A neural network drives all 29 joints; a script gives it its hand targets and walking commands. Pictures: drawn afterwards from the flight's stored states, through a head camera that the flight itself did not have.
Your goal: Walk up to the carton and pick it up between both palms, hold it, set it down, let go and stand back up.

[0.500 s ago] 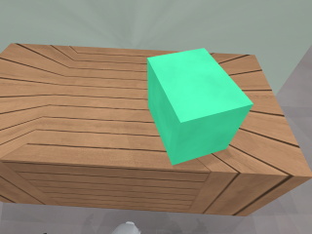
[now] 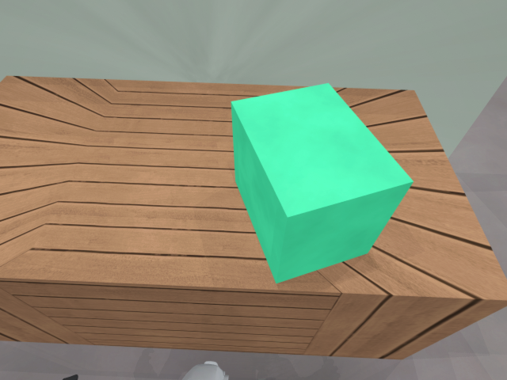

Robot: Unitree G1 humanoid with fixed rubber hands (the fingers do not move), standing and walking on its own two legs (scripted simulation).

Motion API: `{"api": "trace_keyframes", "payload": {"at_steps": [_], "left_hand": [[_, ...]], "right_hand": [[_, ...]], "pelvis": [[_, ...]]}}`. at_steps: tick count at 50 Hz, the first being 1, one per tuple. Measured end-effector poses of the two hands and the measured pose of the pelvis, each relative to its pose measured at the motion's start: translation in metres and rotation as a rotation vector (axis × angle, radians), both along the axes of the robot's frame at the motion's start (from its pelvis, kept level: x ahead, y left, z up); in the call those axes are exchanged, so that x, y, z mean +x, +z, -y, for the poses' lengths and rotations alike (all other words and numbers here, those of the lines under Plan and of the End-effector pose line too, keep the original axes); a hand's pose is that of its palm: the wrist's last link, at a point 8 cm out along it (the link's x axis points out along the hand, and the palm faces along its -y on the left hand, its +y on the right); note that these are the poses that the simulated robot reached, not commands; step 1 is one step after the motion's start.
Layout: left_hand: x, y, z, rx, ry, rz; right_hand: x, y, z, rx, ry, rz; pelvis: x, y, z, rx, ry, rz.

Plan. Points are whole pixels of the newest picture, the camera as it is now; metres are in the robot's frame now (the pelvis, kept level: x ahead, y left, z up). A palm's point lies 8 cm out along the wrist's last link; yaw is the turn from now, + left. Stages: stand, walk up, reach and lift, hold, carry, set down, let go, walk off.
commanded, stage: walk up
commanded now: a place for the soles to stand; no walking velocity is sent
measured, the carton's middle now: (302, 181) +0.50 -0.07 -0.02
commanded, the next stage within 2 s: none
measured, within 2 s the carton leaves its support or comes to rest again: neither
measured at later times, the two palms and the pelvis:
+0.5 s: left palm out of the picture +0.08 +0.33 -0.07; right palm out of the picture +0.10 -0.30 -0.09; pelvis +0.02 +0.01 +0.00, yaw +2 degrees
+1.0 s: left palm out of the picture +0.09 +0.35 -0.08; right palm out of the picture +0.13 -0.28 -0.10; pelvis +0.03 +0.03 -0.01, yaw +1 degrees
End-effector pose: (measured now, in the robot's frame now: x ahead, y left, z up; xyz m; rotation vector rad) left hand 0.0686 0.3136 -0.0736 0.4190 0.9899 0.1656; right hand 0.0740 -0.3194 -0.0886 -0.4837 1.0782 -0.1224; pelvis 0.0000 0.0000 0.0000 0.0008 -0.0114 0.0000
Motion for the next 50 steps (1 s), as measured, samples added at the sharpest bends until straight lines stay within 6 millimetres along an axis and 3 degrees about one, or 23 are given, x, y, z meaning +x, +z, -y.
{"api": "trace_keyframes", "payload": {"at_steps": [6,10,15,21,27,34,42,47,50], "left_hand": [[0.019,-0.002,0.000,-0.017,-0.032,0.021],[0.026,0.001,0.007,-0.005,-0.042,0.032],[0.009,0.007,0.009,0.020,0.000,0.018],[-0.004,0.007,-0.006,0.026,0.042,-0.008],[0.017,-0.001,-0.017,0.012,0.007,-0.004],[0.047,0.005,-0.003,0.031,-0.042,0.029],[0.022,0.018,-0.009,0.067,0.020,0.008],[0.015,0.007,-0.023,0.044,0.045,-0.005],[0.019,-0.003,-0.032,0.021,0.038,-0.008]], "right_hand": [[-0.010,0.008,-0.001,-0.018,-0.037,-0.003],[-0.015,0.001,0.007,-0.010,-0.054,-0.029],[0.000,-0.007,0.008,0.013,-0.029,-0.041],[0.026,-0.007,-0.008,0.022,0.029,-0.012],[0.021,-0.003,-0.018,0.008,0.001,0.005],[0.009,-0.014,-0.003,0.020,-0.050,-0.036],[0.045,-0.021,-0.013,0.062,0.008,0.000],[0.061,-0.017,-0.029,0.044,0.042,0.014],[0.060,-0.012,-0.039,0.029,0.041,0.035]], "pelvis": [[0.002,0.003,-0.005,-0.013,0.016,0.021],[0.002,0.001,0.003,0.000,0.016,0.014],[0.006,0.001,0.009,0.014,0.012,0.015],[0.013,0.001,-0.003,0.013,0.019,0.004],[0.018,-0.002,-0.016,-0.003,0.031,0.013],[0.022,-0.004,-0.005,0.014,0.027,0.004],[0.031,-0.001,-0.004,0.029,0.008,0.009],[0.034,-0.004,-0.018,0.005,0.017,0.003],[0.035,-0.007,-0.030,0.000,0.022,0.016]]}}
